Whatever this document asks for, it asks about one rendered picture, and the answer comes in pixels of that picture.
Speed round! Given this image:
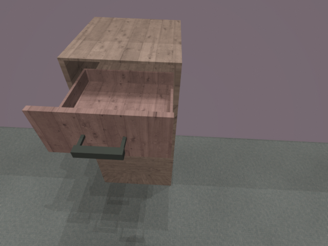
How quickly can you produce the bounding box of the drawer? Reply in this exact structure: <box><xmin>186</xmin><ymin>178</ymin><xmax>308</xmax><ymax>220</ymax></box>
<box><xmin>22</xmin><ymin>69</ymin><xmax>174</xmax><ymax>158</ymax></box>

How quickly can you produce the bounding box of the cabinet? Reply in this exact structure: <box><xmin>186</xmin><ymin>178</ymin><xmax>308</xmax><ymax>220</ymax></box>
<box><xmin>57</xmin><ymin>17</ymin><xmax>182</xmax><ymax>186</ymax></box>

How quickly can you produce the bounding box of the handle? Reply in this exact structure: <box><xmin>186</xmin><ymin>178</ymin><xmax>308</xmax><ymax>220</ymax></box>
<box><xmin>70</xmin><ymin>135</ymin><xmax>127</xmax><ymax>160</ymax></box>

